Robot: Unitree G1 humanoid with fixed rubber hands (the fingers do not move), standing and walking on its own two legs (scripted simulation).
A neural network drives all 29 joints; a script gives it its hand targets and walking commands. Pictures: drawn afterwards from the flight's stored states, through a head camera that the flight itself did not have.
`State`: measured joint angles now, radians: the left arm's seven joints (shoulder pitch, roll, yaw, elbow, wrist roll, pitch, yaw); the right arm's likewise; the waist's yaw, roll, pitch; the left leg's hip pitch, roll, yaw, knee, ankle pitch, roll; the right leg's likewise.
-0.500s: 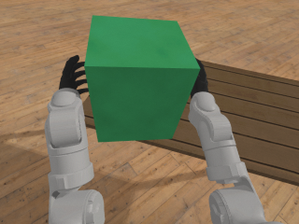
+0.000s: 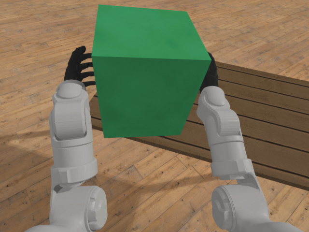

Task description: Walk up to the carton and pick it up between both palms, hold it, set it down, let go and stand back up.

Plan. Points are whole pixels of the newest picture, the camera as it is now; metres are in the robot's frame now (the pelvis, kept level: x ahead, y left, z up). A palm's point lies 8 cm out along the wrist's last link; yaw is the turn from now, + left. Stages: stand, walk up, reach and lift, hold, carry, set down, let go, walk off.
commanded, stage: hold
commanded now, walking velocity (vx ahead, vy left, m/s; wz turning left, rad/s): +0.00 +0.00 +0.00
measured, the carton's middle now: (143, 77) +0.44 -0.01 +0.17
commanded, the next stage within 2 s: none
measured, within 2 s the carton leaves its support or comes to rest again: neither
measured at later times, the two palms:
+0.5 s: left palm (67, 89) +0.36 +0.15 +0.20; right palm (200, 86) +0.37 -0.14 +0.19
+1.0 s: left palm (73, 88) +0.37 +0.14 +0.20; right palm (204, 88) +0.37 -0.15 +0.19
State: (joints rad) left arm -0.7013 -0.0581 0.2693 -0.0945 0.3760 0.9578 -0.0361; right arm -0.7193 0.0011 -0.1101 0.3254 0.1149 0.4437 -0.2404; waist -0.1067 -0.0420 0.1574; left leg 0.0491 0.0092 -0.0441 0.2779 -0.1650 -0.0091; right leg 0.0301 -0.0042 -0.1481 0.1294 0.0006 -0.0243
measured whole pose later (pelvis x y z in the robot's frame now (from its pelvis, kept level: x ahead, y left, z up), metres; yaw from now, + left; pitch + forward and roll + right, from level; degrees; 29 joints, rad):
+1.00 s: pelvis +0.00 +0.00 +0.00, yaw -1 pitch -10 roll -1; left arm -0.66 -0.07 0.26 -0.14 0.38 0.97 -0.02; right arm -0.69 0.00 -0.07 0.31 0.15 0.44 -0.27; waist -0.09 -0.06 0.17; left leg 0.08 0.01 -0.03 0.27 -0.17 -0.01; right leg 0.05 0.00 -0.14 0.13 0.00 -0.03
